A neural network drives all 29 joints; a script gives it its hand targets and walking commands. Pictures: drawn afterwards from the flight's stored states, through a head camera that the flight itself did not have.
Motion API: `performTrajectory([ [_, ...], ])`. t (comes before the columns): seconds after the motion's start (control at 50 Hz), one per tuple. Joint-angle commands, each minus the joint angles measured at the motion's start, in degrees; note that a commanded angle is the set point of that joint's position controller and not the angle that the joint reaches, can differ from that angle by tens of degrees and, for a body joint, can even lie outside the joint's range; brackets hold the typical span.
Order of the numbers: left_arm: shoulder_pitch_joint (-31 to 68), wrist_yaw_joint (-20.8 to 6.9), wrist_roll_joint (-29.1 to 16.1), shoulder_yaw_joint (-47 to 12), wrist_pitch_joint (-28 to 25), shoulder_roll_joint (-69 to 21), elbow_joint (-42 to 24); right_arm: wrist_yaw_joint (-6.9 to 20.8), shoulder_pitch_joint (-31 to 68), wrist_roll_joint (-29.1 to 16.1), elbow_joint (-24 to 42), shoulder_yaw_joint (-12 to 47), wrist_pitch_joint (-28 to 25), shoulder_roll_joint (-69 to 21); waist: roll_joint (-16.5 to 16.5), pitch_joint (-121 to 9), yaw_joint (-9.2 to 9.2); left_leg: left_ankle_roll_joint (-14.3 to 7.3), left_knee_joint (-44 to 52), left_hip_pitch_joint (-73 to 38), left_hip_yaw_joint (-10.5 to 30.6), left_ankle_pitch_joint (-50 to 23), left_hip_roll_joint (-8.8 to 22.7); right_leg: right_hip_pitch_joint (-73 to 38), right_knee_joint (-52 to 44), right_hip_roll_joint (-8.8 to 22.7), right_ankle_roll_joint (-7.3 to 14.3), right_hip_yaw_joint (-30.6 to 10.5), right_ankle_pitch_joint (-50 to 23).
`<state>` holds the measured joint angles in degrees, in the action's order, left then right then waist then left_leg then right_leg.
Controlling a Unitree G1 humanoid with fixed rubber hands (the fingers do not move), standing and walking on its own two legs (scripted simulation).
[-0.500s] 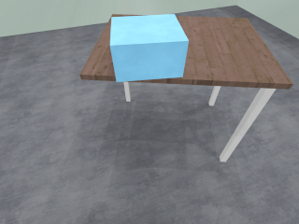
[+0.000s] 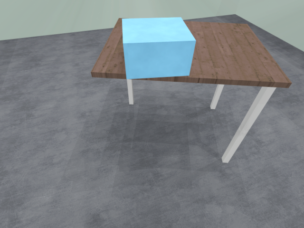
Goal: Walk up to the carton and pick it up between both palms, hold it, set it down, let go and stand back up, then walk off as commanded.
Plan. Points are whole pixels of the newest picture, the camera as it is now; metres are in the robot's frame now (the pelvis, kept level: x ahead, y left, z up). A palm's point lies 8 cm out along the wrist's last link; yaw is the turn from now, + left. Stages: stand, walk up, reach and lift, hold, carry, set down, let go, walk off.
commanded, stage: walk off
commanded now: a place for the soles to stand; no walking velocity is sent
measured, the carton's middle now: (155, 46) +0.85 +0.02 +0.08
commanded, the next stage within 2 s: stand in 0.16 s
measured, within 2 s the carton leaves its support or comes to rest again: neither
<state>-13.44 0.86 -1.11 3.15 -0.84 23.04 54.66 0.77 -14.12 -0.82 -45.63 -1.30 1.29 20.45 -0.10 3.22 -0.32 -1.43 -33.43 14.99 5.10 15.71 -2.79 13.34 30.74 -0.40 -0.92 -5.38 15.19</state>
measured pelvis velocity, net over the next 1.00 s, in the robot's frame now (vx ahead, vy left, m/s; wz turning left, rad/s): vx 0.01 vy -0.01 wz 0.01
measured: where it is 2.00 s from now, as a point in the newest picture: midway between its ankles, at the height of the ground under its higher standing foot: outside the picture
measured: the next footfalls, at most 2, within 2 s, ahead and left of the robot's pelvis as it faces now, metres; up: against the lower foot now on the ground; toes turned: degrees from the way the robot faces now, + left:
none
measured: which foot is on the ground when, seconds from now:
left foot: down 0.00-1.00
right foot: down 0.00-1.00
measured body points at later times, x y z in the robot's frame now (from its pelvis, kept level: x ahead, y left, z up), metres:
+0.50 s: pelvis +0.02 -0.01 +0.00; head +0.04 -0.01 +0.45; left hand +0.09 +0.30 -0.12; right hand +0.12 -0.31 -0.10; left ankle +0.03 +0.11 -0.73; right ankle +0.02 -0.15 -0.73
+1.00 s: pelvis +0.01 -0.01 +0.00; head +0.03 -0.01 +0.45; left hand +0.08 +0.30 -0.12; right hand +0.12 -0.31 -0.10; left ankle +0.03 +0.11 -0.73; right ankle +0.02 -0.15 -0.73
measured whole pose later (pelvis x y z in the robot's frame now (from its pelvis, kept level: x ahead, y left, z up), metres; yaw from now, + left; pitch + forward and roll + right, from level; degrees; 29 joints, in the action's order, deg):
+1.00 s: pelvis +0.01 -0.01 +0.00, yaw +1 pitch -1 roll +0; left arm -12.0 -0.3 -1.1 3.2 -1.4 21.2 56.0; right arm 0.4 -14.1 -0.8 -45.6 -1.3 -0.5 20.4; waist -0.1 1.9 -0.8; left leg -0.1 -29.8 14.4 6.1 14.5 -2.5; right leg 13.4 29.1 -0.4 -1.4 -4.7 14.9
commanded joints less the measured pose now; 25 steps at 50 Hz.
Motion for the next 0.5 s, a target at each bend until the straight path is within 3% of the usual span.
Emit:
performTrajectory([
  [0.0,4.3,-0.4,1.9,1.5,-2.6,10.4,-1.3,0.0,7.8,2.4,0.3,-3.7,-2.4,12.9,3.8,0.3,0.34,-2.6,16.1,3.2,9.3,13.9,6.5,1.3,-9.6,3.9,3.1,-3.7,9.8],
  [0.06,4.8,-0.4,2.0,1.3,-2.9,10.5,-1.5,0.0,7.9,2.2,0.2,-3.6,-2.6,12.7,4.3,-0.7,0.47,-2.1,14.6,1.1,7.7,8.7,5.8,1.4,-10.3,4.7,3.2,-4.4,6.9],
  [0.14,5.8,-0.1,2.1,1.3,-3.1,10.9,-2.5,-0.1,7.0,2.1,0.4,-3.5,-2.8,12.3,2.3,-2.7,0.82,-1.4,12.1,-0.8,6.0,0.7,5.0,1.0,-10.0,5.6,3.4,-4.9,1.5],
  [0.16,6.4,-0.5,1.9,0.6,-2.6,9.9,-1.7,-0.5,6.0,1.8,-1.0,-2.2,-3.3,10.6,0.6,-0.6,0.71,-1.8,13.1,-1.8,7.9,-0.3,6.7,0.4,-9.2,5.4,3.5,-4.6,-0.9],
  [0.2,5.6,-0.7,1.7,0.5,-2.5,9.0,-1.7,-0.9,6.0,1.9,-1.1,-2.3,-4.0,11.7,2.7,-3.7,-0.09,-1.8,12.4,-3.1,7.8,-7.0,7.6,-3.2,-8.0,5.2,3.2,-3.7,-6.8],
  [0.28,5.9,-0.6,1.4,0.8,-2.3,9.5,-1.9,-1.4,5.6,1.7,-1.3,-2.3,-4.3,12.0,1.7,-6.9,-0.06,-1.4,10.2,-6.0,5.8,-17.9,7.7,-6.2,-7.1,5.8,3.2,-3.2,-15.3],
  [0.36,5.9,-0.6,1.4,0.8,-1.9,9.0,-1.8,-1.6,5.6,1.7,-1.2,-2.2,-4.5,12.0,2.7,-7.5,-0.19,-1.3,9.8,-6.1,5.2,-19.0,7.8,-7.0,-7.1,5.8,3.2,-3.1,-15.8],
  [0.48,6.3,-0.6,1.5,0.9,-1.5,8.6,-1.2,-1.8,6.0,1.8,-1.4,-2.0,-4.3,11.8,2.6,-5.6,-0.40,-1.2,11.3,-4.3,5.6,-15.0,7.8,-5.9,-7.9,5.4,3.1,-3.1,-11.8],
])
